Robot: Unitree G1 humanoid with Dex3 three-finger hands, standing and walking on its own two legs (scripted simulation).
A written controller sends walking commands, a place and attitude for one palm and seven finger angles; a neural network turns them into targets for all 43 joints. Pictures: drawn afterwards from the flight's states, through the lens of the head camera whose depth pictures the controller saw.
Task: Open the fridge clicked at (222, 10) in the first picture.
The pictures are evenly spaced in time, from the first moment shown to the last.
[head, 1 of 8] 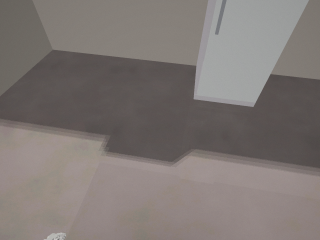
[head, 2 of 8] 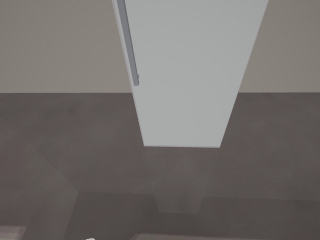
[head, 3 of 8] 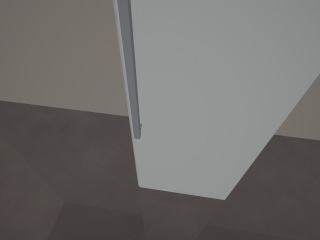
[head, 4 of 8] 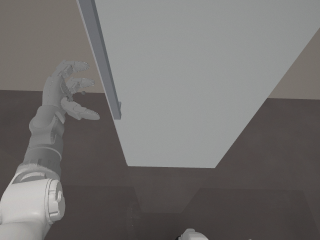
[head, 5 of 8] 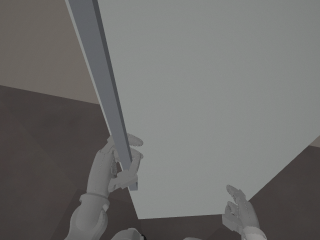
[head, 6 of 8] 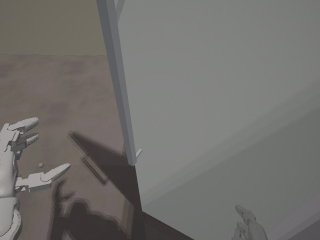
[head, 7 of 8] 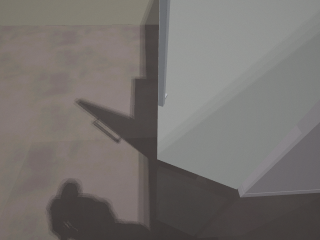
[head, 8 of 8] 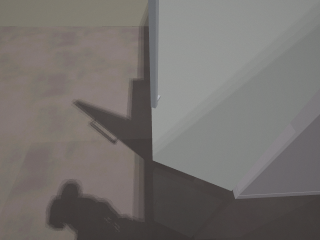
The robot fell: no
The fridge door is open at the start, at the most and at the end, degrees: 0 67 64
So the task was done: yes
